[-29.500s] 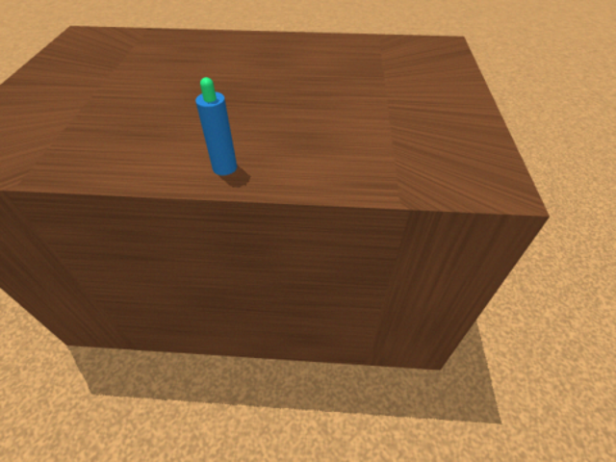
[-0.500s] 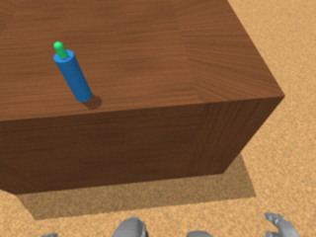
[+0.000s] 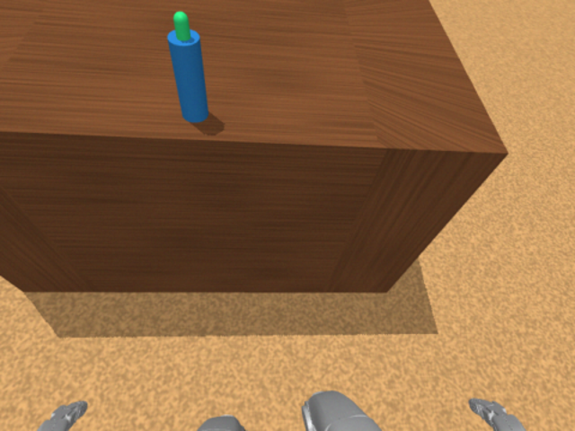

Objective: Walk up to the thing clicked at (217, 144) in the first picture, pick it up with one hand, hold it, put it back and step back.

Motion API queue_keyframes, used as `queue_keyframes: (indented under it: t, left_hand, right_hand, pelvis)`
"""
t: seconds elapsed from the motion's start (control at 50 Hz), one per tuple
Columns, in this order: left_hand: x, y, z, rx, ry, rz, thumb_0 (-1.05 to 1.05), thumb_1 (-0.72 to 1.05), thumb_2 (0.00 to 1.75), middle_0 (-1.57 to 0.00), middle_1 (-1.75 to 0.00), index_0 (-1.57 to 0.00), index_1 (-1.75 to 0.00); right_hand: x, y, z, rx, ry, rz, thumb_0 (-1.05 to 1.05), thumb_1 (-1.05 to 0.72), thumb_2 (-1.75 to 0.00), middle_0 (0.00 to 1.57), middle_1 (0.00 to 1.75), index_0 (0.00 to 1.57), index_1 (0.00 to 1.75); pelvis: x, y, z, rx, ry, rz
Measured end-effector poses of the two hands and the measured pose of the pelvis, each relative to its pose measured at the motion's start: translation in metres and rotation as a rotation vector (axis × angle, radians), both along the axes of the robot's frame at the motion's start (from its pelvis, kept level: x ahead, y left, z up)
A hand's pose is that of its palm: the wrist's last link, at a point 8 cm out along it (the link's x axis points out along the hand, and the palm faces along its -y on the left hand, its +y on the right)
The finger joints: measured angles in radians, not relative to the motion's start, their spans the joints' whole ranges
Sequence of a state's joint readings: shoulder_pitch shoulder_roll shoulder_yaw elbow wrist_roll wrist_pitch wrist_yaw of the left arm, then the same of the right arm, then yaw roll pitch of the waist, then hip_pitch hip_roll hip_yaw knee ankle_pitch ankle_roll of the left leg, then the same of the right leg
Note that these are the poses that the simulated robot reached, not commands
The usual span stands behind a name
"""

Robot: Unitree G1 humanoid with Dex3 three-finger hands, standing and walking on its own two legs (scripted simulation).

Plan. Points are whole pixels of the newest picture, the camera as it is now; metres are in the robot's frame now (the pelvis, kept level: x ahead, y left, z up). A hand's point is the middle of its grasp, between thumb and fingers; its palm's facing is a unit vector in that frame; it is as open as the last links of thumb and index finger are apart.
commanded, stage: step back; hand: left
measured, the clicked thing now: (188, 69) +0.66 +0.19 +0.08
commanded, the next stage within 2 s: none
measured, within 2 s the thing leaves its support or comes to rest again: neither
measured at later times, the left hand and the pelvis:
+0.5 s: hand out of the picture -0.08 +0.23 -0.14, palm faces -0.03 -0.90 -0.43, open 7.4 cm; pelvis -0.16 -0.04 +0.00, yaw -2 degrees
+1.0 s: hand out of the picture -0.25 +0.19 -0.16, palm faces -0.04 -0.91 -0.40, open 7.3 cm; pelvis -0.33 -0.08 -0.02, yaw -2 degrees
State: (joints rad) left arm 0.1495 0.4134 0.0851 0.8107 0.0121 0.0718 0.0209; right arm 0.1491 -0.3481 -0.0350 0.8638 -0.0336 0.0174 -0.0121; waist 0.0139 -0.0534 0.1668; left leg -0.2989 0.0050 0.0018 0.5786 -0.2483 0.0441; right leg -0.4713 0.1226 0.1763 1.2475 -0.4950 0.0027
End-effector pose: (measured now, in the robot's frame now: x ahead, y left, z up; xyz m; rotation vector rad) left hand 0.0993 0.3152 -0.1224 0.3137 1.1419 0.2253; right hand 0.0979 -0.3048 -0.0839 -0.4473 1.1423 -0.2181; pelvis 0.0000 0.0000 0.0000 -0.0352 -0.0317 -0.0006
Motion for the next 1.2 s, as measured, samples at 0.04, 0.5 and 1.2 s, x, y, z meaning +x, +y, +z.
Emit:
queue_keyframes:
  t: [0.04,0.5,1.2]
  left_hand:
    - [-0.020,0.001,-0.002,0.003,0.032,-0.007,0.01,0.91,0.90,-0.21,-0.30,-0.20,-0.30]
    - [-0.190,-0.045,0.027,0.085,0.056,-0.028,0.01,0.90,0.90,-0.21,-0.30,-0.21,-0.30]
    - [-0.436,-0.066,0.014,0.084,0.067,0.052,0.01,0.90,0.90,-0.21,-0.30,-0.21,-0.30]
  right_hand:
    - [-0.006,-0.001,0.004,-0.003,-0.028,-0.006,0.01,-0.90,-0.90,0.21,0.30,0.21,0.30]
    - [-0.196,-0.059,-0.034,0.050,0.040,-0.072,0.01,-0.90,-0.90,0.21,0.30,0.20,0.30]
    - [-0.387,-0.091,-0.041,0.051,0.070,0.002,0.01,-0.90,-0.90,0.20,0.30,0.20,0.30]
  pelvis:
    - [-0.012,-0.001,0.001,-0.002,0.001,-0.015]
    - [-0.162,-0.043,-0.005,0.064,0.001,-0.025]
    - [-0.369,-0.076,-0.014,0.040,-0.001,0.036]
